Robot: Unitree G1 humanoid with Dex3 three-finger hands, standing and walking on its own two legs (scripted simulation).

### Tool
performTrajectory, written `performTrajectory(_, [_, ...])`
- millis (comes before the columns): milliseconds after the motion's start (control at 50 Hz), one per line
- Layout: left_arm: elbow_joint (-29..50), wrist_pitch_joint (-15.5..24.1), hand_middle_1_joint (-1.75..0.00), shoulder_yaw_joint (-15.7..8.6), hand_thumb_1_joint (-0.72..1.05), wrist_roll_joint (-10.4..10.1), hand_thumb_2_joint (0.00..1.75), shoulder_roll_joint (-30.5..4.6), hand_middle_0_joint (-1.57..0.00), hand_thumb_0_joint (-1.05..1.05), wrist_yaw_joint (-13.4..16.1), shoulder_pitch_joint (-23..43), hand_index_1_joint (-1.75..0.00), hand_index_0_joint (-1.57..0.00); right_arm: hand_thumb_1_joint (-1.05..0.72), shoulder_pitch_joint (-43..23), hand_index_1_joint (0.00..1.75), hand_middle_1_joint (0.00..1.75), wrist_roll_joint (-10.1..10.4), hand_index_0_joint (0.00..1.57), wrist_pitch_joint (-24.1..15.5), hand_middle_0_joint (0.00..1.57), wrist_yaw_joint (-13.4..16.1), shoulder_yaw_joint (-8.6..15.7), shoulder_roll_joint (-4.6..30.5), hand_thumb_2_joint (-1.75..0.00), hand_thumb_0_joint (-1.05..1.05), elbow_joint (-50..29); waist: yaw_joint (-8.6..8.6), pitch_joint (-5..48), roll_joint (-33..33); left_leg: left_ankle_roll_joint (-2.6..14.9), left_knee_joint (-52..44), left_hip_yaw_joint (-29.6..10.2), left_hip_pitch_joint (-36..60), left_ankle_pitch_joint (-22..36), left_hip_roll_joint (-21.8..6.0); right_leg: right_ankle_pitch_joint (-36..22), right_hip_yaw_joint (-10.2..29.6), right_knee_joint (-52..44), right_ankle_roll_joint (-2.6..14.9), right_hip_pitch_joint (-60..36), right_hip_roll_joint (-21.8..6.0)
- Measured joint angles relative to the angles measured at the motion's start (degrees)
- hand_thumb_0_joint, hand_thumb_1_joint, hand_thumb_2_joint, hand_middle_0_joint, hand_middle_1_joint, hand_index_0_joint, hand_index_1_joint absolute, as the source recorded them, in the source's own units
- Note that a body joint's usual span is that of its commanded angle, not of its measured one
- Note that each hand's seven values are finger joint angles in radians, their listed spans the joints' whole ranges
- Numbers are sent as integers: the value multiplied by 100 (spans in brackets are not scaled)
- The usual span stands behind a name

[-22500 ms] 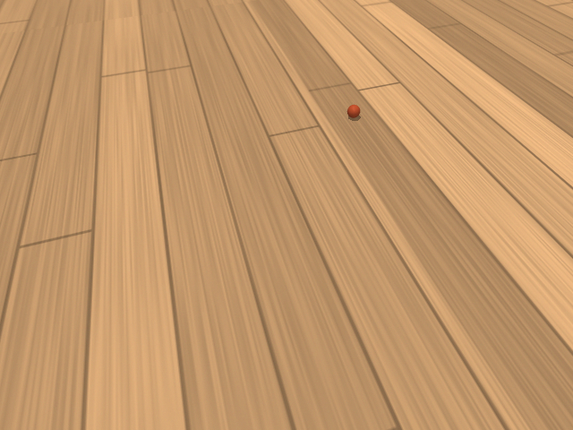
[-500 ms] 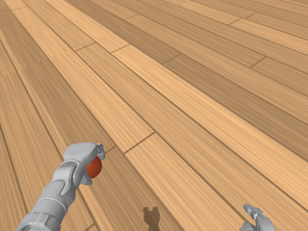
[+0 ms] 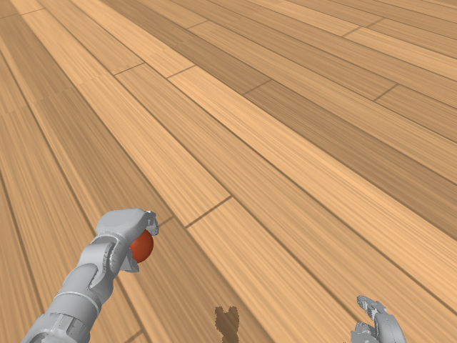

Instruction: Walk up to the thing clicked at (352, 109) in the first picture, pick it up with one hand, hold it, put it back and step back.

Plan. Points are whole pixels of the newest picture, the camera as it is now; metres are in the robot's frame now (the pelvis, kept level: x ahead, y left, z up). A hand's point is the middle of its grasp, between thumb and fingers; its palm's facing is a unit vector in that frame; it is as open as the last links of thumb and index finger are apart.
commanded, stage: hold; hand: left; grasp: from above
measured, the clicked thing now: (134, 244) +0.31 +0.22 -0.06
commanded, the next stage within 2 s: crouch in 0.40 s
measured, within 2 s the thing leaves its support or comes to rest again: neither
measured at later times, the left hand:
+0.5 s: hand (129, 240) +0.31 +0.23 -0.04, palm faces -0.44 -0.06 -0.90, open 9.4 cm
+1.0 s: hand (141, 261) +0.31 +0.24 -0.16, palm faces -0.44 +0.02 -0.90, open 9.4 cm
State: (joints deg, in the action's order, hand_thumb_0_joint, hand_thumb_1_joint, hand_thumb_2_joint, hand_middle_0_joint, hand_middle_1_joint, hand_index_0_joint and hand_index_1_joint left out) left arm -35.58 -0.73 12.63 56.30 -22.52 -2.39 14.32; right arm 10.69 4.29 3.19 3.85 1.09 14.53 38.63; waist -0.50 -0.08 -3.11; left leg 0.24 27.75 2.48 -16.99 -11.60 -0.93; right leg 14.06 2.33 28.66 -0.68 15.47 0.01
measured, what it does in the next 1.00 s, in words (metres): lowers itself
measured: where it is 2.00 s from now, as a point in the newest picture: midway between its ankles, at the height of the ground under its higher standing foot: outside the picture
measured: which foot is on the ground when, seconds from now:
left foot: down 0.00-1.00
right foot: down 0.00-1.00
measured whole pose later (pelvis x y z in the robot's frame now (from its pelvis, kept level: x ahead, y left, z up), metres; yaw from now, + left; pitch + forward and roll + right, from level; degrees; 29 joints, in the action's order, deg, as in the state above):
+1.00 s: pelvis -0.01 +0.00 -0.06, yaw +1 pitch +15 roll -1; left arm -58.1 4.0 10.0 65.8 -22.0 15.6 25.7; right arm 12.1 0.9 3.3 0.8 3.8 15.7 39.2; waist 2.4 5.5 -0.5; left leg 0.1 55.6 -0.1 -48.9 -21.9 -1.5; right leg 24.5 0.1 54.9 -0.8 45.7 0.6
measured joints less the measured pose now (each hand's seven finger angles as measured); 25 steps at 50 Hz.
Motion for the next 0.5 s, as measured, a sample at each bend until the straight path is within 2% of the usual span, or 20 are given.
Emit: performTrajectory(500, [-110,-36,-66,17,4,28,54,18,-66,0,111,58,-63,-72,-91,106,30,30,12,20,108,20,-19,84,-9,-90,1,49,-3,44,11,29,-105,9,91,-50,29,11,8,-178,-30,-125,-30])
